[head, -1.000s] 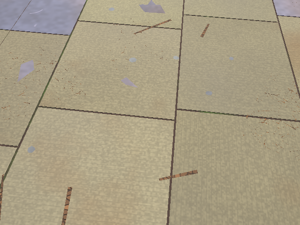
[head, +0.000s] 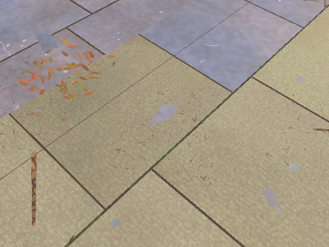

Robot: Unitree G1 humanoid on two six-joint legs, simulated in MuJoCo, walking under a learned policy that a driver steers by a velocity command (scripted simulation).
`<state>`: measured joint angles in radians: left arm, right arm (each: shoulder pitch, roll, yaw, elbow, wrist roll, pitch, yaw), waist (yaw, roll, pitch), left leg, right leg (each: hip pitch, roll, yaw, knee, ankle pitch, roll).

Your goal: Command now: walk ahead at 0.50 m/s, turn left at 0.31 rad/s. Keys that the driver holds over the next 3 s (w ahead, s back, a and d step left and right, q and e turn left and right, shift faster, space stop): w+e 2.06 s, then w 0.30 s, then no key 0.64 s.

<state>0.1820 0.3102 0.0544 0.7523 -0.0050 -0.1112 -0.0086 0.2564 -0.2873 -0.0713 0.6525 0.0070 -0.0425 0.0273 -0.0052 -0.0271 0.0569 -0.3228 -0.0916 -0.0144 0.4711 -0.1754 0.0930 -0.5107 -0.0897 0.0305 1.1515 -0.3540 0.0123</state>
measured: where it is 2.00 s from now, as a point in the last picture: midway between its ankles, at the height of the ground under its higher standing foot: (258, 135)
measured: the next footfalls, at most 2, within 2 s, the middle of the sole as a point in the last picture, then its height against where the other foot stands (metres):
right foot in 0.38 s outside the picture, level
left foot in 0.84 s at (170, 187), level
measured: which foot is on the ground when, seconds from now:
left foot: down 0.00-0.38, up 0.40-0.82, down 0.84-1.00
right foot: up 0.00-0.36, down 0.38-0.84, up 0.86-1.00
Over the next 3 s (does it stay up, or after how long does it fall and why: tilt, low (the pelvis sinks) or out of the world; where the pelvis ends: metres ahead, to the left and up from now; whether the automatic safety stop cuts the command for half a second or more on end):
stays up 1.11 -0.85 0.00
